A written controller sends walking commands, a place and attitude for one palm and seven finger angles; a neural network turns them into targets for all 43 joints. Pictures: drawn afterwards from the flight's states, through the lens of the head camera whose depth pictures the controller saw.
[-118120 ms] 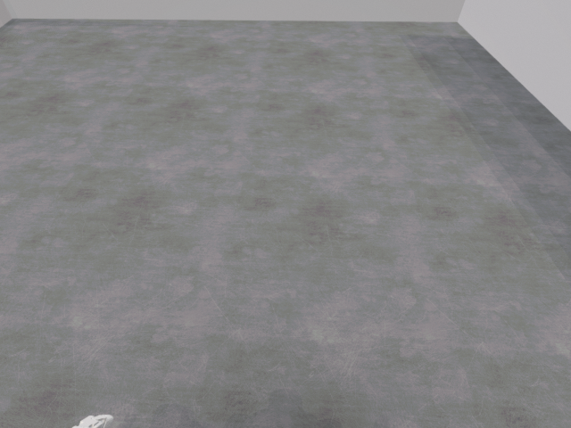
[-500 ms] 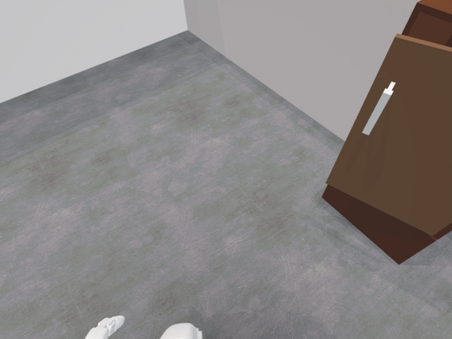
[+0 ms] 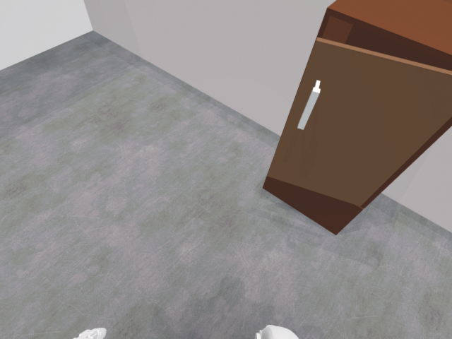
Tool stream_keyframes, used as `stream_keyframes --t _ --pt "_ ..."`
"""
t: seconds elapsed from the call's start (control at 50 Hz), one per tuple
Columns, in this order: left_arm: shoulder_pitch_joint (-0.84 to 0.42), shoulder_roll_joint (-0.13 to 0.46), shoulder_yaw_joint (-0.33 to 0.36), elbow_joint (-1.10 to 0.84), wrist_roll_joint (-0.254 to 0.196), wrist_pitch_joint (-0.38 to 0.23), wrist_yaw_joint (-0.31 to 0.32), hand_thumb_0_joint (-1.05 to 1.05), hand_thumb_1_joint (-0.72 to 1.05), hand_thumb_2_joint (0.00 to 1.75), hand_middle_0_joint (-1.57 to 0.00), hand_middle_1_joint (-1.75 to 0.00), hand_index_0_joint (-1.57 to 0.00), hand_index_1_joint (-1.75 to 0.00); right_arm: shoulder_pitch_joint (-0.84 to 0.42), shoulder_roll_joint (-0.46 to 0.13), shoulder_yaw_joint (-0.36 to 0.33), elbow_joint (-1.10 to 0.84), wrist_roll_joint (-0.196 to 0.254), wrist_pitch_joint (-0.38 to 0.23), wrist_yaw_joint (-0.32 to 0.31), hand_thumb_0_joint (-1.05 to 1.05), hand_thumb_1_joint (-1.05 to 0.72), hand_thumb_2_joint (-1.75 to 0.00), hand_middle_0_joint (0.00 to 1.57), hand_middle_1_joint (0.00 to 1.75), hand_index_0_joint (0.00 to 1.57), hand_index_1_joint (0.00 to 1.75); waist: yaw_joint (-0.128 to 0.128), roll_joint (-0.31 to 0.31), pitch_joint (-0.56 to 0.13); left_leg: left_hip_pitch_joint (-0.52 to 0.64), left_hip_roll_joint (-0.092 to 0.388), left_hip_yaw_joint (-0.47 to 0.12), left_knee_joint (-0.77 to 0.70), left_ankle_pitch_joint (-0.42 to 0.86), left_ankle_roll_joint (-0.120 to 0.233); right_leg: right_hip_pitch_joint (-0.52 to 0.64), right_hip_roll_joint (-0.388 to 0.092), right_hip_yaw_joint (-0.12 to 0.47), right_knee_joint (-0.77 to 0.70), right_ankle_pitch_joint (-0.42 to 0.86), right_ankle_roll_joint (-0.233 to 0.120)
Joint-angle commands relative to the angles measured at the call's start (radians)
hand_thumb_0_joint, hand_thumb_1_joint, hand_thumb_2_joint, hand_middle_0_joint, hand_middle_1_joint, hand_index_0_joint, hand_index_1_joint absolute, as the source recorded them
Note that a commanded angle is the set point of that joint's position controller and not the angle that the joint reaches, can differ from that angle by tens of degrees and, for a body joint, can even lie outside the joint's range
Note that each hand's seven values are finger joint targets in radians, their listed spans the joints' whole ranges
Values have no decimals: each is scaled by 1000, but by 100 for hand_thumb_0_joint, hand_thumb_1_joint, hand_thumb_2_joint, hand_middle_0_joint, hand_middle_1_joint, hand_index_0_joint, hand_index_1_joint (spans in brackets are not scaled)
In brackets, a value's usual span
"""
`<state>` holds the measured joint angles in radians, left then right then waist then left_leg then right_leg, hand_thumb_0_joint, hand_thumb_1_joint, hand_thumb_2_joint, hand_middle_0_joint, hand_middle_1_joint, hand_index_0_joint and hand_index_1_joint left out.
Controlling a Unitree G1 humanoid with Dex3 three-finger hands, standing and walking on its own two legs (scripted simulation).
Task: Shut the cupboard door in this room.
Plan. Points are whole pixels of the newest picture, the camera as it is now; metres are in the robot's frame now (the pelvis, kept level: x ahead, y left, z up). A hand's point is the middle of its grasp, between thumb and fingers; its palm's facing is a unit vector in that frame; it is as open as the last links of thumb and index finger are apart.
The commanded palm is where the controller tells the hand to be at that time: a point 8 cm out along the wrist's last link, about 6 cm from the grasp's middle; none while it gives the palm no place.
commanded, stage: turn to face it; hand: left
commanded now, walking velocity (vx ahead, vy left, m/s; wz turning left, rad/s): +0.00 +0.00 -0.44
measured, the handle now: (309, 105) +0.72 -0.19 -0.04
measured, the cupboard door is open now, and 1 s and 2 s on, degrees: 17 17 17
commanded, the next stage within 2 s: take the last steps up to it in 0.40 s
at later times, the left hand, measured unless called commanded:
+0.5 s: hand (158, 337) +0.14 +0.14 -0.17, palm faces -0.18 -0.96 -0.19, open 7.3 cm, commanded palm none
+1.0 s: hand (193, 277) +0.26 +0.08 -0.17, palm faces -0.40 -0.90 -0.15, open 7.4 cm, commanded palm none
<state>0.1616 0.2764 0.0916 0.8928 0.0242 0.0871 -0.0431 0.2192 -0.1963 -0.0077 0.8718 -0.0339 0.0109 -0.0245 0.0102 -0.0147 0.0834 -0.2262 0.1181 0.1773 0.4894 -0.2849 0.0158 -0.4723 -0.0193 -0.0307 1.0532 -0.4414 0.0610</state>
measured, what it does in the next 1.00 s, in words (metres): walks ahead, turning right: right foot, then left foot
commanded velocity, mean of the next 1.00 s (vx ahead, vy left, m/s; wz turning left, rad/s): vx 0.14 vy -0.08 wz -0.23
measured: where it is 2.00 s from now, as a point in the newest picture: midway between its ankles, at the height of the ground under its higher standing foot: (258, 336)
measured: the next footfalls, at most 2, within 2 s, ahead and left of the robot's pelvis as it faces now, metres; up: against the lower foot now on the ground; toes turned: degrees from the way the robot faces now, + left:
right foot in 0.18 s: +0.02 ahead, -0.15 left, +0.00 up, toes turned -10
left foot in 0.56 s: +0.12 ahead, +0.07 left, +0.00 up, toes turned -9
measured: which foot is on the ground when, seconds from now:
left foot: down 0.00-0.18, up 0.20-0.54, down 0.56-1.00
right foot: up 0.00-0.16, down 0.18-0.58, up 0.60-1.00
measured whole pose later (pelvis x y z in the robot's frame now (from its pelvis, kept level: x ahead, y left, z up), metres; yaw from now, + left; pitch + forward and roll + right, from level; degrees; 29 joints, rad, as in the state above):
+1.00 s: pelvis +0.11 -0.07 +0.00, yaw -21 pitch +2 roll -2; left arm 0.15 0.24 0.07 0.99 0.04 0.06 -0.06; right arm 0.44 -0.17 -0.03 1.06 -0.05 -0.03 -0.02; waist -0.06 -0.03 0.04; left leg -0.07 0.13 0.18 0.35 -0.30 -0.04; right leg -0.52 -0.07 -0.04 0.79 -0.22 0.02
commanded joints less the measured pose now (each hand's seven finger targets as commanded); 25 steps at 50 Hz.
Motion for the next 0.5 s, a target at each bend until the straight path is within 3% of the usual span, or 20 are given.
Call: stream_keyframes --t 0.0,0.06,0.08,0.12,0.14,0.16,0.18,0.2,0.22,0.24,0.28,0.36,0.44,0.48 --pt "-72 16 0 -99 -5 -27 1 0 90 90 -20 -30 -20 -30 76 -227 -76 -15 2 -13 -11 0 -90 -90 20 30 20 30 -51 213 -122 157 235 -98 -103 530 105 5 -8 -39 -149 4 -11" --pt "-80 21 -8 -98 -3 -38 5 0 90 90 -20 -30 -20 -30 84 -240 -84 1 1 -9 -4 0 -90 -90 20 30 20 30 -59 247 -126 147 243 -97 -57 545 97 84 10 -68 -304 9 -32" --pt "-64 22 -7 -96 -4 -41 7 0 90 90 -20 -30 -20 -30 80 -243 -86 6 2 -9 -3 0 -90 -90 20 30 20 30 -47 238 -128 135 241 -84 -34 542 83 129 18 -73 -378 56 -41" --pt "45 57 0 -62 -2 -52 14 0 90 90 -20 -30 -20 -30 42 -244 -89 4 12 -5 1 0 -90 -90 20 30 20 30 13 167 -160 52 202 -30 90 405 16 316 7 -60 -608 281 -64" --pt "113 142 14 -41 7 -65 25 0 90 90 -20 -30 -20 -30 47 -192 -81 -11 23 -3 8 0 -90 -90 20 30 20 30 42 -49 -202 -120 120 34 267 167 -45 500 -161 134 -683 481 -118" --pt "154 227 27 -21 5 -75 39 0 90 90 -20 -30 -20 -30 8 -119 -57 -52 22 1 11 0 -90 -90 20 30 20 30 64 -265 -168 -363 -30 17 495 -358 -89 547 -372 380 -694 827 -233" --pt "180 233 23 -17 -10 -72 50 0 90 90 -20 -30 -20 -30 -40 -132 -52 -62 23 18 -3 0 -90 -90 20 30 20 30 80 -185 -156 -385 -25 -128 605 -375 -82 482 -387 366 -681 899 -289" --pt "131 209 26 -20 -5 -76 62 0 90 90 -20 -30 -20 -30 -26 -129 -52 -46 23 20 -11 0 -90 -90 20 30 20 30 46 -293 -160 -444 -25 -165 673 -343 -87 490 -348 393 -686 858 -294" --pt "84 166 14 -29 -9 -75 64 0 90 90 -20 -30 -20 -30 -24 -151 -56 -26 21 20 -11 0 -90 -90 20 30 20 30 31 -263 -130 -444 -13 -189 707 -269 -91 458 -315 334 -690 810 -285" --pt "43 131 1 -40 -11 -76 63 0 90 90 -20 -30 -20 -30 -11 -148 -56 -5 19 21 -4 0 -90 -90 20 30 20 30 2 -180 -130 -413 -10 -189 704 -189 -99 437 -259 251 -676 810 -262" --pt "13 112 -6 -48 -10 -83 62 0 90 90 -20 -30 -20 -30 34 -127 -51 22 17 23 4 0 -90 -90 20 30 20 30 -26 -125 -163 -338 -17 -163 643 -122 -104 394 -220 173 -676 792 -240" --pt "37 113 -4 -28 -4 -85 61 0 90 90 -20 -30 -20 -30 12 -112 -51 22 18 26 5 0 -90 -90 20 30 20 30 -14 -103 -124 -300 -42 -147 514 -110 -104 362 -220 202 -704 701 -254" --pt "51 124 7 -15 2 -80 60 0 90 90 -20 -30 -20 -30 -14 -96 -47 9 23 16 3 0 -90 -90 20 30 20 30 -3 -128 -110 -234 -68 -134 315 -127 -91 348 -219 256 -684 677 -267" --pt "36 120 9 -7 0 -76 61 0 90 90 -20 -30 -20 -30 28 -90 -45 23 23 9 -2 0 -90 -90 20 30 20 30 -24 -134 -110 -127 -80 -128 165 -48 -82 301 -198 253 -649 629 -240"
